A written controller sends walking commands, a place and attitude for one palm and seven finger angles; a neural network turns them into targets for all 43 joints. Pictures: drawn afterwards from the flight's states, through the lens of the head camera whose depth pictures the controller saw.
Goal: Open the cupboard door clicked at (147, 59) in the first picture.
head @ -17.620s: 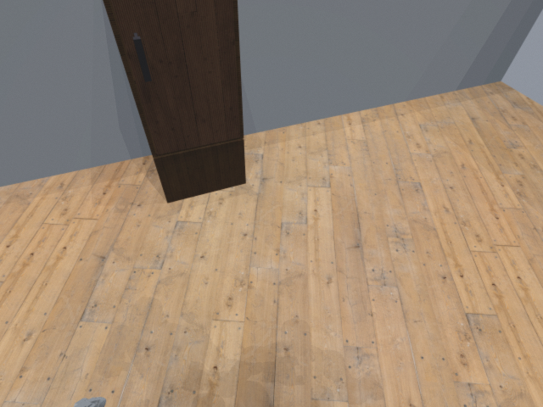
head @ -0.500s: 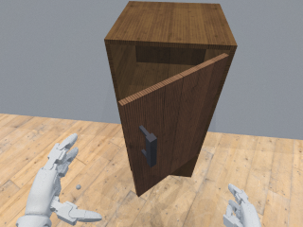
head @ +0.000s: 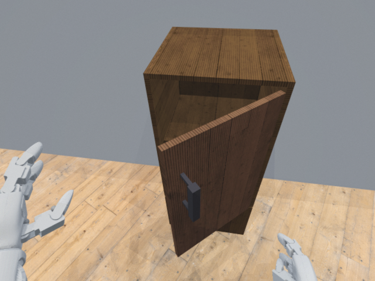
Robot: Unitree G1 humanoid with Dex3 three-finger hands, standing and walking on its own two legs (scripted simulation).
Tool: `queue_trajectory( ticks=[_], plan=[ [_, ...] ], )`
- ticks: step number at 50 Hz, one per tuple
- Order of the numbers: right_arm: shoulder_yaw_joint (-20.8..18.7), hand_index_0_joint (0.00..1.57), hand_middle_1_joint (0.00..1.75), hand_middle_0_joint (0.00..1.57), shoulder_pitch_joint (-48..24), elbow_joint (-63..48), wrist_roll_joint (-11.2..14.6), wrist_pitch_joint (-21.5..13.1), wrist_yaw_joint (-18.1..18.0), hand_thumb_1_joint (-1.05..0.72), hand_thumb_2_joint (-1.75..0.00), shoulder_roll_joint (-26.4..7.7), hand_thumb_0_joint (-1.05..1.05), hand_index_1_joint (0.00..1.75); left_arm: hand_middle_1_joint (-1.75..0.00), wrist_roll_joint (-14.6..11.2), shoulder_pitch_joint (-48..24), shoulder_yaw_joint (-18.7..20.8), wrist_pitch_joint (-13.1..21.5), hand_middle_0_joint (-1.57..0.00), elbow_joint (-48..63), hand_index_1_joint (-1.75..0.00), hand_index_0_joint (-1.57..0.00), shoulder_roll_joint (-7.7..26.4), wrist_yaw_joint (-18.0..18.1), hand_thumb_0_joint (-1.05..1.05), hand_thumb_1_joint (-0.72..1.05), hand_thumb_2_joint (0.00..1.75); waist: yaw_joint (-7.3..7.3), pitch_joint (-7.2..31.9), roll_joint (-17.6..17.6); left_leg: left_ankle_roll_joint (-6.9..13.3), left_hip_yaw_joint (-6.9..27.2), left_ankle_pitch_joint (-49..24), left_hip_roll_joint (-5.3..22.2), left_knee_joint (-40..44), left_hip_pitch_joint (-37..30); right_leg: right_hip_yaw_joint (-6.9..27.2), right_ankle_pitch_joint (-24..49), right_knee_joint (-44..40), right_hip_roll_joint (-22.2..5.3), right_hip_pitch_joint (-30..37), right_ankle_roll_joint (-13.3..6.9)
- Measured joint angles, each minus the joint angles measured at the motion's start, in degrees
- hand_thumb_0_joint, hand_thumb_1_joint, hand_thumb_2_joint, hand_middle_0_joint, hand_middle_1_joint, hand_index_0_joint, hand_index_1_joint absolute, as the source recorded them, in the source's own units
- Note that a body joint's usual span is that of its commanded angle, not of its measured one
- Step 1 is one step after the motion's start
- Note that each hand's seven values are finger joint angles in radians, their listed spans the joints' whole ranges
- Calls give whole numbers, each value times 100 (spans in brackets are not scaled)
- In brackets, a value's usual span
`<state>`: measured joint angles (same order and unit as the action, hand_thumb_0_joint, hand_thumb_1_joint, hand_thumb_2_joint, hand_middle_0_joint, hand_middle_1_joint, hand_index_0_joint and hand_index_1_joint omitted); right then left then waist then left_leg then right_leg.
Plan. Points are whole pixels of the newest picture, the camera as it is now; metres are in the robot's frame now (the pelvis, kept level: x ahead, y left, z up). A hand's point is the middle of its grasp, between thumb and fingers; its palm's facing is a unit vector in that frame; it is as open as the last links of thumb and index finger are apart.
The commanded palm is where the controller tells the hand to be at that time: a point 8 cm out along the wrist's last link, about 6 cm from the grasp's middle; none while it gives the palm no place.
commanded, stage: draw the hand back to the body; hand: left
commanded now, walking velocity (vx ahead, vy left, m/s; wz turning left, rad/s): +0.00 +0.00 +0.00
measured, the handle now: (189, 197) +0.33 +0.05 -0.02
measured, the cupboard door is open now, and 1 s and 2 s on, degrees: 42 42 42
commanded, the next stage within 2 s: step back with the hand held close in 0.46 s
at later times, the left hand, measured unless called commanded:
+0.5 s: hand (50, 205) +0.18 +0.24 +0.16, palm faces +0.45 -0.80 -0.40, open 7.4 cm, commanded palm +0.13 +0.28 +0.18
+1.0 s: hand (34, 219) +0.16 +0.26 +0.16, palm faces +0.37 -0.78 -0.51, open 7.4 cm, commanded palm +0.10 +0.30 +0.18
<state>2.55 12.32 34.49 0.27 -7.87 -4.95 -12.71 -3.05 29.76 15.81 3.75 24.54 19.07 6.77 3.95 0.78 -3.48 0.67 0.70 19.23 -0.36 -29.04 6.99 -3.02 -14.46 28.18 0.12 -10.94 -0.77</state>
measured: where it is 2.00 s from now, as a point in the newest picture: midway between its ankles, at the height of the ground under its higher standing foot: outside the picture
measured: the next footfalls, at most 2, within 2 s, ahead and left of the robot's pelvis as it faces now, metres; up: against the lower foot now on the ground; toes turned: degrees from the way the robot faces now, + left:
right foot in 1.66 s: -0.11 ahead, -0.10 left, +0.00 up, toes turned +7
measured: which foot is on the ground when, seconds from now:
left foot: down 0.00-1.00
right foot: down 0.00-1.00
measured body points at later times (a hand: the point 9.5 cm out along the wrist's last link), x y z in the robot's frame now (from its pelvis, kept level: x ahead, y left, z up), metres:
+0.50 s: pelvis -0.01 -0.01 +0.01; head -0.03 -0.04 +0.45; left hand +0.15 +0.28 +0.18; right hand +0.18 -0.23 -0.08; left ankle -0.04 +0.11 -0.74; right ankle +0.01 -0.11 -0.74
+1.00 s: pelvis -0.05 +0.00 +0.00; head -0.03 +0.00 +0.45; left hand +0.13 +0.30 +0.18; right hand +0.13 -0.26 -0.07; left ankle -0.04 +0.11 -0.74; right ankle +0.01 -0.11 -0.74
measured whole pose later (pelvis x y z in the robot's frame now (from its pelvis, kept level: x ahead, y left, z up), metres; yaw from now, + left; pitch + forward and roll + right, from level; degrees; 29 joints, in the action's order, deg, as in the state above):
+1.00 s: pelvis -0.05 +0.00 +0.00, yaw -1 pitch +0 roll +0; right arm -1.4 9.9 33.0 0.6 -1.5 -4.8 -14.0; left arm -2.4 32.6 23.4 9.2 26.8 23.8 7.5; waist 0.1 -1.5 -0.7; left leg 0.6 -0.5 13.6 -0.3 -27.3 13.8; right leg -1.9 -7.3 24.4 0.2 -17.1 -0.8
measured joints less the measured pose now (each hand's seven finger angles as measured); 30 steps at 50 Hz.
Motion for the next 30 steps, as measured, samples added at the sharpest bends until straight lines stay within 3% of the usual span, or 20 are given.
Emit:
queue_trajectory(
  ticks=[8,13,30],
  plan=[
    [-99,20,30,20,-110,130,1,26,35,-90,-90,-48,1,30,-30,-67,-283,470,151,-20,-94,-31,-20,85,3,1,72,82,33,-112,7,-42,-10,-147,54,290,-257,7,157,-299,59,254,-42],
    [-136,20,30,20,-122,161,-4,69,73,-90,-90,-60,1,30,-30,-63,-299,378,157,-21,-190,-31,-20,-34,-31,1,82,87,26,-176,2,-58,-18,-219,70,401,-320,14,225,-395,77,306,-61],
    [-150,20,30,20,-110,310,-24,4,56,-90,-90,23,1,30,-30,-39,-294,321,216,-21,-251,-31,-21,-17,-60,1,89,90,20,-252,-48,-129,-12,-325,151,542,-444,2,343,-564,160,439,-135]
  ],
)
